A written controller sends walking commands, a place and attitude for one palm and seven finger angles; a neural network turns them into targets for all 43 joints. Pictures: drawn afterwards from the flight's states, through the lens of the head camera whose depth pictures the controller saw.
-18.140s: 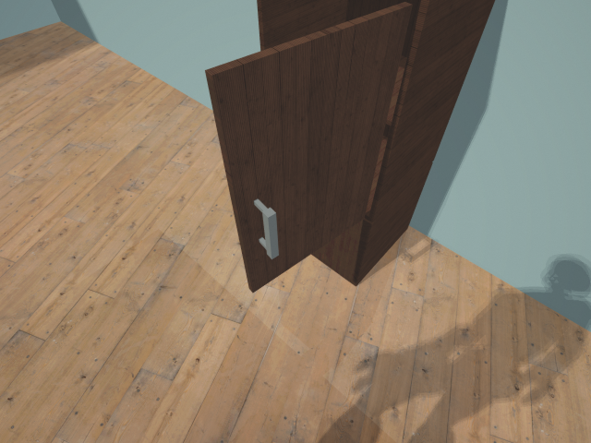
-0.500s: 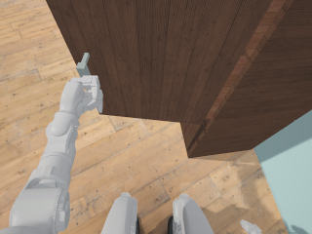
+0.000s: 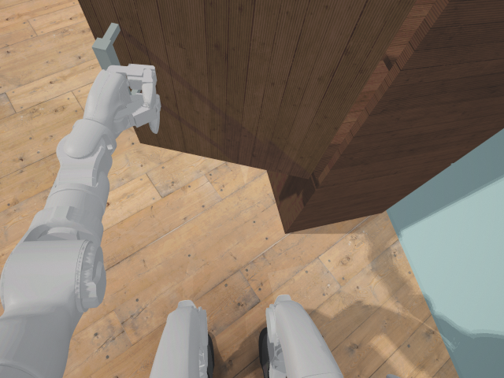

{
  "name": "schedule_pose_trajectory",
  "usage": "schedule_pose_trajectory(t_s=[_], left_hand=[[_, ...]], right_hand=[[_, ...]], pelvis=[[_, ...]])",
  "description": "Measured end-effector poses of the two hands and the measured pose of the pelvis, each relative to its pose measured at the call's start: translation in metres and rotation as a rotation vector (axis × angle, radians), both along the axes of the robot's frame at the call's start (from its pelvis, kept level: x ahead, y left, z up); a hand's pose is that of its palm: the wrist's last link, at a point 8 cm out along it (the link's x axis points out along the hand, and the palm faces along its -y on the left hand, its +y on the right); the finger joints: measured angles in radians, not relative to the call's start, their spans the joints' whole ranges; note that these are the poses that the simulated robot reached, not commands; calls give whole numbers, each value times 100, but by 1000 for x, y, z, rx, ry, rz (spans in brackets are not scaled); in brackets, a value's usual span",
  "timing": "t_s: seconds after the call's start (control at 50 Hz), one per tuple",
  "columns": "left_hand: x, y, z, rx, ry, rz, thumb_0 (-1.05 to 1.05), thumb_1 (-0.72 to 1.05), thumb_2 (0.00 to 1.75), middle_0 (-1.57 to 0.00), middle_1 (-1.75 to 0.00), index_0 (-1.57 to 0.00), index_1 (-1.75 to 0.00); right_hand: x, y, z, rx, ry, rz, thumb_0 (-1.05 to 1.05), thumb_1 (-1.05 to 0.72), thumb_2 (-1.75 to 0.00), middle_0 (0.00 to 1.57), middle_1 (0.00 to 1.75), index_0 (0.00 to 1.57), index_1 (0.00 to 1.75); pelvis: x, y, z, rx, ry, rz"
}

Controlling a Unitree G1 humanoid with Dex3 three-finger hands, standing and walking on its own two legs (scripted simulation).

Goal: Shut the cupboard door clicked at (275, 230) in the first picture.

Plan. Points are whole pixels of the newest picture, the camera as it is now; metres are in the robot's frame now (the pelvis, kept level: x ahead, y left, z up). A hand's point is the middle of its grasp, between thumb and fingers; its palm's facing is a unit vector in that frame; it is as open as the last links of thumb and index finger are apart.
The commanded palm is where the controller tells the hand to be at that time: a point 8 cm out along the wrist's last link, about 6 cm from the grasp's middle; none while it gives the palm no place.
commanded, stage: push the door shut along its arc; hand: left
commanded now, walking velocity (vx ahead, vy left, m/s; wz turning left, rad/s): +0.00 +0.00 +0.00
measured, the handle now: (121, 73) +0.58 +0.17 +0.05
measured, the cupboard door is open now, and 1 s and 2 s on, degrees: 66 54 52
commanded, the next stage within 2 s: pull the fist back off the door in 0.80 s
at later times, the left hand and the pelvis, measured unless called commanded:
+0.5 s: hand (179, 79) +0.56 +0.08 +0.06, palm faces -0.39 -0.92 -0.03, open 2.9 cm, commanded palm +0.57 +0.11 +0.06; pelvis +0.00 +0.00 -0.02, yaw -2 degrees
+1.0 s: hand (190, 61) +0.59 +0.07 +0.07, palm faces -0.25 -0.96 +0.09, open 3.1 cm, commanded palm +0.59 +0.06 +0.06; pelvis -0.01 +0.00 -0.03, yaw -2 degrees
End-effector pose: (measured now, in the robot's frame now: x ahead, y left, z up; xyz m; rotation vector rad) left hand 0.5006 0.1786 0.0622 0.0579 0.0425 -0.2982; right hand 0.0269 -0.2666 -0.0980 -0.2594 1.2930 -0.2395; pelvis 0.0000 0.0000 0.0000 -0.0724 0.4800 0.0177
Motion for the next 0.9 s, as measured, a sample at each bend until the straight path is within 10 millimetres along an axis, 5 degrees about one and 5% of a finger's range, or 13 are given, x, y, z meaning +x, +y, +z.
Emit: schedule_pose_trajectory(t_s=[0.4, 0.9], left_hand=[[56, -38, 5, -23, 12, -87, 1, 88, 91, -130, -150, -130, -150], [80, -49, 8, -8, 51, -161, 2, 92, 98, -130, -150, -130, -150]], right_hand=[[-26, 1, -6, -17, 45, -67, 1, -91, -90, 20, 30, 20, 30], [-43, -9, -10, -97, 70, -47, 1, -91, -90, 20, 30, 20, 30]], pelvis=[[5, -2, -13, -8, 54, -29], [-4, -5, -30, -29, 91, -18]])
